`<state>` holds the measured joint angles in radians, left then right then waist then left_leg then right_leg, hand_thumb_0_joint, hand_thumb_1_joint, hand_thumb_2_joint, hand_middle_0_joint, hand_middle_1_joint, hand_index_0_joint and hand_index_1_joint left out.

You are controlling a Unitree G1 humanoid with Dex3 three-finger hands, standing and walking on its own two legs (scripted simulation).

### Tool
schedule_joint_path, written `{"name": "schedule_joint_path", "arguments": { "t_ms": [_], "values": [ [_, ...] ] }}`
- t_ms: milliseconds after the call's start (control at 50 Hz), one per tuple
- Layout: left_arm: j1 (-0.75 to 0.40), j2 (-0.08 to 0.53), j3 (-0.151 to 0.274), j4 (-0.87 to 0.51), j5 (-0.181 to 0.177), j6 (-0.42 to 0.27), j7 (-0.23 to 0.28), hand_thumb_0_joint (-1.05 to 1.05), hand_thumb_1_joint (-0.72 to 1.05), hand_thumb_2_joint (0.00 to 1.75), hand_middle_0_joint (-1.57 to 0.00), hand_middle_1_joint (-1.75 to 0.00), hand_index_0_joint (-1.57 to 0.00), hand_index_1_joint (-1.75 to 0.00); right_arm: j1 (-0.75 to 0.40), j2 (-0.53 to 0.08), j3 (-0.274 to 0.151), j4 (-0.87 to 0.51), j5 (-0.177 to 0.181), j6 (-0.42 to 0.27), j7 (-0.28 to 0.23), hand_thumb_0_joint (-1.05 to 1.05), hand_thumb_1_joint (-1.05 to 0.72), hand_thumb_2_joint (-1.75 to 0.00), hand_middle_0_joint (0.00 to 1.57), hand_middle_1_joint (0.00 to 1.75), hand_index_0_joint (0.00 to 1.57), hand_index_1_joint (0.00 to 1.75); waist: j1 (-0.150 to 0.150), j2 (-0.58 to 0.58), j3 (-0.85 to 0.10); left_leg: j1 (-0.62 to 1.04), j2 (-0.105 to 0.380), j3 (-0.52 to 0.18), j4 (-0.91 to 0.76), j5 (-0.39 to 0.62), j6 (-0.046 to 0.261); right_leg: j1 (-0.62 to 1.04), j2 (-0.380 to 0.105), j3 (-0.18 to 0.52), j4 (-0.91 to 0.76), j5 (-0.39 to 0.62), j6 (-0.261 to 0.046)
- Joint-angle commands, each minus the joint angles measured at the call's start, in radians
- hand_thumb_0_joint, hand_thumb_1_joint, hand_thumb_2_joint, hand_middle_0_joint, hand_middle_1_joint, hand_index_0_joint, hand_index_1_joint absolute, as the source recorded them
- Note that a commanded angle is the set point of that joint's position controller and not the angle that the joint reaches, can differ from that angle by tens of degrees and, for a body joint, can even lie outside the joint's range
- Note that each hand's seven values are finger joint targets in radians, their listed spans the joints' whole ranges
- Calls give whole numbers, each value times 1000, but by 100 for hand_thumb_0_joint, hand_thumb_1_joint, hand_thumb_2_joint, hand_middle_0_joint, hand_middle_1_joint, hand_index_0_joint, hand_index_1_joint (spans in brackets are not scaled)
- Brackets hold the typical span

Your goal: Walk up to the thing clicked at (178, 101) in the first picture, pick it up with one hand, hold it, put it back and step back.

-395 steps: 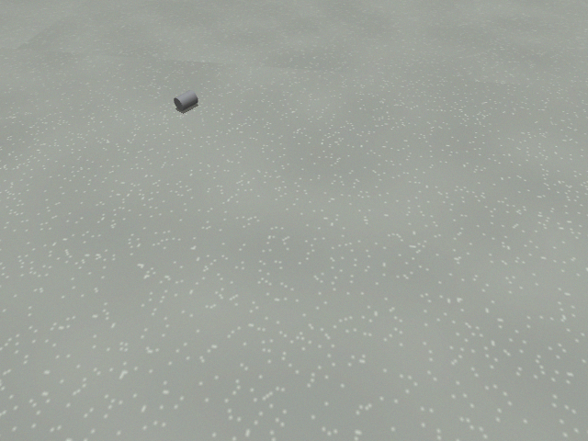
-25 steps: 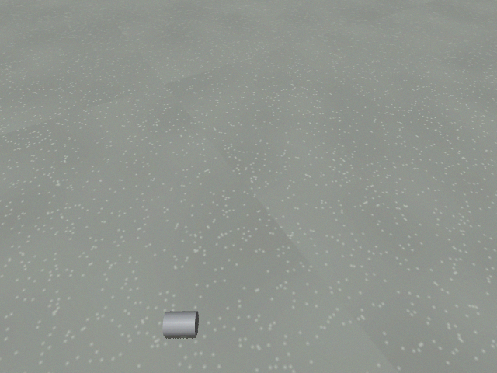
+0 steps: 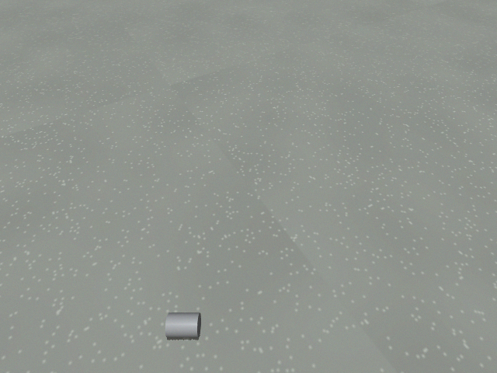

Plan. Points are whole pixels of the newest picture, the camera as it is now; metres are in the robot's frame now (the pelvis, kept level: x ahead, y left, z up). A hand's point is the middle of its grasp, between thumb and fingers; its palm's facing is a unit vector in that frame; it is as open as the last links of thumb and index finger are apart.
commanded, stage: stand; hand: left
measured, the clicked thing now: (183, 324) +0.41 +0.27 -0.74
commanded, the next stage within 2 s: walk up in 1.82 s
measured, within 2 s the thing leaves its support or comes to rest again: neither
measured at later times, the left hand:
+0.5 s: hand out of the picture +0.07 +0.25 -0.16, palm faces -0.03 -0.94 -0.34, open 7.4 cm
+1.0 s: hand out of the picture +0.06 +0.25 -0.16, palm faces -0.03 -0.94 -0.34, open 7.4 cm
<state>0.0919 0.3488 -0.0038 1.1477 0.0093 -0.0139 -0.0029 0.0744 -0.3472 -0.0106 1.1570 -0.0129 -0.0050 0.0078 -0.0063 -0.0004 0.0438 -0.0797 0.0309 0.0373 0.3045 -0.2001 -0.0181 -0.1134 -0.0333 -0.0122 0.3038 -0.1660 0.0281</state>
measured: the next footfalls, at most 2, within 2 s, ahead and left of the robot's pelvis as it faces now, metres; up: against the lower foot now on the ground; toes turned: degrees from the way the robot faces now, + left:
none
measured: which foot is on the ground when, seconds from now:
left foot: down 0.00-1.00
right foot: down 0.00-1.00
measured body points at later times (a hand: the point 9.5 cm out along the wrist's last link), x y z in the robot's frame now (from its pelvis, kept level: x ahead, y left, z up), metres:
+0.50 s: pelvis +0.00 +0.00 +0.00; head +0.00 +0.00 +0.45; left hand +0.07 +0.30 -0.13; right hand +0.07 -0.30 -0.13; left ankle -0.02 +0.13 -0.75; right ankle +0.00 -0.14 -0.75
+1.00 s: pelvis +0.00 +0.00 +0.00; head +0.01 +0.00 +0.45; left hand +0.07 +0.30 -0.13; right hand +0.07 -0.31 -0.13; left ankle -0.02 +0.13 -0.75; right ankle +0.00 -0.14 -0.75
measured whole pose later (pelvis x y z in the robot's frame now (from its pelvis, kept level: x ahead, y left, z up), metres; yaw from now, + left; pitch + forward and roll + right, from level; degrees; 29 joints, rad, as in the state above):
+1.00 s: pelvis +0.00 +0.00 +0.00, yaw +0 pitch -2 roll +0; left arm 0.12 0.35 -0.01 1.14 0.01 -0.01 -0.01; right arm 0.11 -0.35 -0.01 1.15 -0.01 -0.01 0.01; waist 0.00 0.00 0.04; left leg -0.08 0.03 0.03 0.30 -0.19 -0.02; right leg -0.11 -0.03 -0.02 0.30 -0.16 0.02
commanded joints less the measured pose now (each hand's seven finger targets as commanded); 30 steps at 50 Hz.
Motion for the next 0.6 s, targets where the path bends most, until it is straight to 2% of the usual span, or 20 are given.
{"name": "schedule_joint_path", "arguments": {
  "t_ms": [0, 120, 180, 260, 380, 580],
  "values": [
    [-45, 217, 43, -61, -3, -23, 16, 0, 90, 90, -20, -30, -20, -30, -44, -215, -40, -58, 6, -25, -13, 0, -90, -90, 20, 30, 20, 30, -1, -1, -116, 28, 118, -77, -31, 262, 26, 48, -114, 75, -22, 260, -36],
    [-43, 215, 42, -60, -3, -20, 17, 0, 90, 90, -20, -30, -20, -30, -42, -213, -37, -60, 5, -23, -13, 0, -90, -90, 20, 30, 20, 30, 1, 2, -93, 16, 116, -77, -39, 228, 26, 40, -112, 73, -35, 229, -35],
    [-41, 220, 42, -58, -3, -19, 17, 0, 90, 90, -20, -30, -20, -30, -40, -207, -36, -58, 6, -20, -13, 0, -90, -90, 20, 30, 20, 30, 0, -6, -66, 0, 112, -80, -51, 170, 23, 21, -107, 75, -45, 164, -31],
    [-37, 215, 42, -59, -3, -17, 15, 0, 90, 90, -20, -30, -20, -30, -38, -213, -36, -57, 4, -21, -12, 0, -90, -90, 20, 30, 20, 30, 4, 10, -61, -17, 107, -80, -58, 124, 26, 23, -109, 78, -52, 134, -34],
    [-32, 217, 42, -63, -4, -19, 13, 0, 90, 90, -20, -30, -20, -30, -27, -210, -33, -60, 4, -26, -12, 0, -90, -90, 20, 30, 20, 30, 5, 2, -76, 5, 114, -84, -56, 178, 26, 27, -112, 80, -42, 172, -37],
    [-28, 219, 43, -64, -2, -17, 13, 0, 90, 90, -20, -30, -20, -30, -16, -218, -35, -63, 2, -24, -13, 0, -90, -90, 20, 30, 20, 30, 6, 3, -72, -5, 111, -82, -55, 161, 29, 31, -112, 76, -41, 160, -39]
  ]
}}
